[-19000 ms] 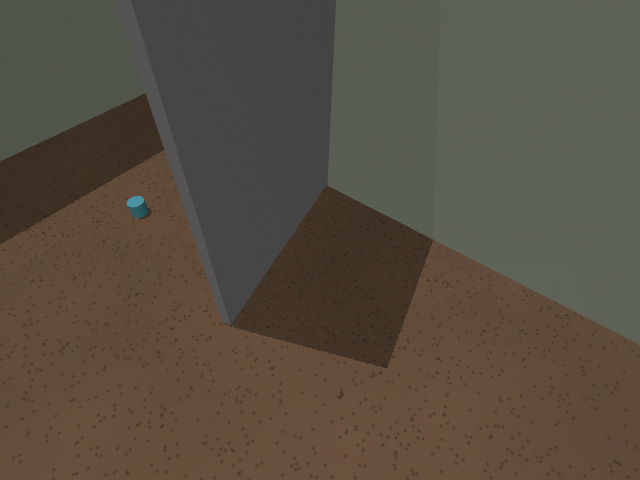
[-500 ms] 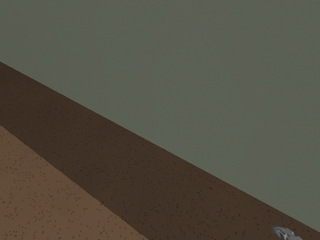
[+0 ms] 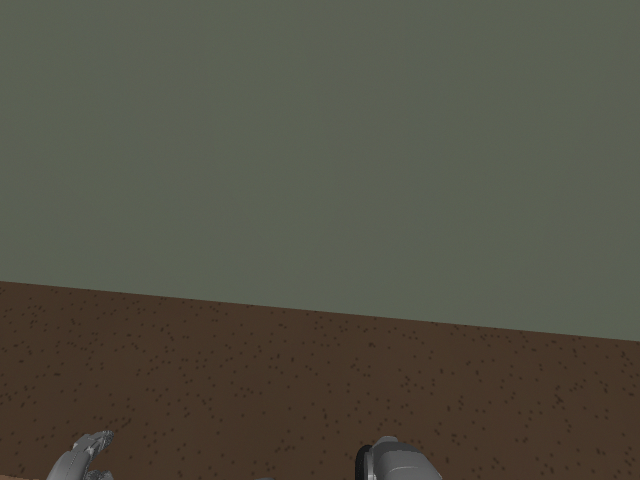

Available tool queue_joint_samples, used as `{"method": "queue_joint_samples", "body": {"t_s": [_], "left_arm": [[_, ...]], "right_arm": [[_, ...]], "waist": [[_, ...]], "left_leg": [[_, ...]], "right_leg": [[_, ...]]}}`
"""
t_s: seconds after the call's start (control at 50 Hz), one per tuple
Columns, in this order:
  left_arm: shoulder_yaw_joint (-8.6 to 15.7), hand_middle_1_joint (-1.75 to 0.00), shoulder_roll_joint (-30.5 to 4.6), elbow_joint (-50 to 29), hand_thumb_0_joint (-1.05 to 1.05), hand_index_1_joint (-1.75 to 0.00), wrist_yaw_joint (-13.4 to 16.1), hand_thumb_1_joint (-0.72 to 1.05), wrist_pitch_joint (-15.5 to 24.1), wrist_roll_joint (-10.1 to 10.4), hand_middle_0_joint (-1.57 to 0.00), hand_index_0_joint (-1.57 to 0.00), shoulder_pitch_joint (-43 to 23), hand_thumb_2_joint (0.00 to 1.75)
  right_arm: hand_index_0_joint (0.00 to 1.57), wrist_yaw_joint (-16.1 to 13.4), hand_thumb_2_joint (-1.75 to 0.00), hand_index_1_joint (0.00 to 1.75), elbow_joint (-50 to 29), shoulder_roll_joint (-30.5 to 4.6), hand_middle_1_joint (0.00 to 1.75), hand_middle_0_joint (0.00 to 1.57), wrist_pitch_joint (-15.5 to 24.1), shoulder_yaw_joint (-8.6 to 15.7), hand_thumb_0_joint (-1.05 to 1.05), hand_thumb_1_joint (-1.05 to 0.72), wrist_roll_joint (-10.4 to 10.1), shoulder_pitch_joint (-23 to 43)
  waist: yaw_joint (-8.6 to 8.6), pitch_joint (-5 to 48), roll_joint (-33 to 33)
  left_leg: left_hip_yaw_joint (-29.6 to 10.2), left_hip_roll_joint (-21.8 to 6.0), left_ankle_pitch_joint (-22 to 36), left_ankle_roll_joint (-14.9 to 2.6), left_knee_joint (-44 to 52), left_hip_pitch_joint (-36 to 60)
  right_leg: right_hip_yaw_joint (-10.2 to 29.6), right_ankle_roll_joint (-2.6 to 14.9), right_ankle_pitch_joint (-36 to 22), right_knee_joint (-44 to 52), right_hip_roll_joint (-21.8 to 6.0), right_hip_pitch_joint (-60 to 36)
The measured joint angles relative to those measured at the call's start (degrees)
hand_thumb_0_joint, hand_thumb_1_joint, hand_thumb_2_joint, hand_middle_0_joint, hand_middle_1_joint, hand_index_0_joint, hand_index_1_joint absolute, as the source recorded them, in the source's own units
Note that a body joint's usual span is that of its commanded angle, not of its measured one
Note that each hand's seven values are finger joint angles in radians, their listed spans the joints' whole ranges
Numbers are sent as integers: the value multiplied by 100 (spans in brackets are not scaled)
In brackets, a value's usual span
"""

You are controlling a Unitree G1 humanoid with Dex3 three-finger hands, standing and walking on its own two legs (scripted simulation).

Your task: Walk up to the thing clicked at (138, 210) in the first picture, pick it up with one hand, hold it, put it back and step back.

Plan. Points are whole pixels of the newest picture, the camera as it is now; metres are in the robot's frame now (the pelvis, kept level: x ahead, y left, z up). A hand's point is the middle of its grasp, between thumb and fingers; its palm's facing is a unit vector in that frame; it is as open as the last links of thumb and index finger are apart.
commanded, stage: walk up
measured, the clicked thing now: out of the picture -0.40 -1.38 -0.71
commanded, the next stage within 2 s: none
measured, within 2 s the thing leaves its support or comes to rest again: neither
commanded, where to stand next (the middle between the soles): +0.05 -0.04 m, yaw -118 degrees
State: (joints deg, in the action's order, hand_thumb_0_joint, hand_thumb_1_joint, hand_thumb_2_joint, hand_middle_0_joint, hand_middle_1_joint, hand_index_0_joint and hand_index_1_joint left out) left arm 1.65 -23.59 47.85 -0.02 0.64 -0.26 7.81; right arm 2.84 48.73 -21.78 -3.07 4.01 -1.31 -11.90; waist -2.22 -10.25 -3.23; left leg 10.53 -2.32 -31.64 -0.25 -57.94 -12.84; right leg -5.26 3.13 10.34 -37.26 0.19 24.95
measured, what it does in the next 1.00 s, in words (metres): steps on the spot, turning right: left foot, then right foot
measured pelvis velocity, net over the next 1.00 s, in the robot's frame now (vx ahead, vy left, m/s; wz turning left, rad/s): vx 0.01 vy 0.06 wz -1.04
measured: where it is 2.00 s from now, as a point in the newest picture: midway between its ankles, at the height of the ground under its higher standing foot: outside the picture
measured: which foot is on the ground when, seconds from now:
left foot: up 0.00-0.20, down 0.22-0.68, up 0.70-1.00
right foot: down 0.00-0.22, up 0.24-0.64, down 0.66-1.00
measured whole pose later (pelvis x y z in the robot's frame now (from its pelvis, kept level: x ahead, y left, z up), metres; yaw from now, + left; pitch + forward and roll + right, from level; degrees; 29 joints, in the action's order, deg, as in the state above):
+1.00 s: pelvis +0.01 +0.06 +0.01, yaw -60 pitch -2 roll -2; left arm 2.3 -22.9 43.3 -1.4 -1.5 -1.5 20.2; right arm 2.8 48.1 -25.4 -0.1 3.4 0.7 -15.5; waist 0.5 -3.3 -4.3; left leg -1.6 -0.8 -20.0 0.6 -46.1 -26.7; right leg 11.8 -0.3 19.3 -34.6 6.2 13.0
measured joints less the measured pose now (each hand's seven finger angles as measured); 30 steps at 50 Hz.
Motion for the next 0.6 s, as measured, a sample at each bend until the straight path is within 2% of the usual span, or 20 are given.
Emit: {"method": "queue_joint_samples", "body": {"t_s": [0.04,0.08,0.14,0.2,0.22,0.24,0.26,0.28,0.3,0.34,0.38,0.44,0.5,0.6], "left_arm": [[-52,-30,139,-192,0,-30,66,91,-40,54,-20,-20,-57,90],[-107,-30,264,-279,0,-30,111,91,-143,23,-20,-20,-35,90],[-128,-30,367,-399,0,-30,51,90,-308,-81,-20,-20,-6,90],[-74,-30,381,-627,0,-30,-81,90,-438,-186,-20,-20,-30,90],[-41,-30,358,-707,0,-30,-120,90,-484,-206,-20,-20,-51,90],[17,-30,323,-743,0,-30,-143,90,-527,-230,-20,-20,-119,90],[77,-30,309,-757,0,-30,-144,90,-569,-269,-20,-20,-171,90],[121,-30,288,-758,0,-30,-151,90,-608,-305,-20,-20,-191,90],[158,-30,234,-754,0,-30,-178,90,-646,-328,-20,-20,-192,90],[269,-30,84,-753,0,-30,-278,90,-689,-330,-20,-20,-169,90],[375,-30,-52,-781,0,-30,-409,90,-698,-319,-20,-20,-90,90],[471,-30,-208,-780,0,-30,-549,90,-710,-275,-20,-20,95,90],[494,-30,-289,-682,0,-30,-620,91,-749,-261,-20,-20,247,90],[417,-30,-311,-452,1,-30,-670,91,-695,-227,-20,-20,345,90]], "right_arm": [[20,-27,-90,30,-34,44,30,20,-59,-69,2,-91,-19,241],[20,-31,-90,30,-112,108,30,20,-69,-127,2,-91,-28,444],[20,-34,-90,30,-330,174,30,20,1,-181,1,-91,-29,673],[20,-159,-90,30,-484,196,30,21,121,-164,1,-91,-40,791],[20,-219,-90,30,-517,203,30,21,181,-144,1,-91,-23,777],[20,-282,-90,30,-524,244,30,21,224,-119,1,-91,34,751],[20,-315,-90,30,-527,260,30,21,214,-119,1,-91,87,710],[20,-323,-90,30,-510,257,30,21,177,-125,1,-91,114,687],[20,-346,-90,30,-478,269,30,21,156,-120,1,-91,133,665],[20,-423,-90,30,-422,305,30,21,182,-94,1,-91,171,555],[20,-474,-90,30,-392,261,30,21,232,-48,1,-90,193,409],[20,-486,-90,30,-366,107,30,21,310,51,1,-90,224,228],[20,-422,-90,30,-405,-105,30,21,400,133,1,-90,262,87],[20,-252,-90,30,-478,-473,30,21,448,240,1,-90,300,-41]], "waist": [[139,-175,-5],[205,-188,22],[246,-152,83],[307,-129,189],[303,-109,251],[321,-137,387],[348,-143,457],[356,-141,460],[352,-136,476],[372,-80,583],[395,0,643],[413,94,673],[377,163,634],[167,263,447]], "left_leg": [[-559,217,-121,95,-1279,-610],[-867,189,57,128,-1374,-968],[-1193,4,357,194,-255,-1123],[-1361,-13,822,189,1166,-985],[-1323,13,1300,176,1605,-900],[-1179,68,1431,154,1603,-893],[-1038,55,1393,113,1533,-902],[-927,-23,1358,66,1520,-884],[-819,-102,1376,31,1603,-826],[-577,-205,1515,7,1915,-691],[-345,-299,1634,-17,2154,-614],[36,-449,1701,-44,2321,-530],[431,-644,1697,-46,2333,-482],[988,-1074,1630,49,2127,-498]], "right_leg": [[236,-23,-48,15,104,-67],[484,-106,-166,226,180,-175],[863,-251,-285,384,281,-185],[1265,-413,-289,236,380,2],[1388,-442,-229,74,395,115],[1552,-357,108,-208,398,232],[1578,-339,686,-656,446,389],[1469,-358,1149,-1236,510,554],[1337,-379,1346,-1812,533,689],[1196,-406,1269,-2626,449,836],[1103,-444,1096,-2942,245,810],[1031,-512,1015,-2714,-127,540],[911,-520,1211,-2128,-441,241],[571,-385,1397,-1172,-664,-167]]}}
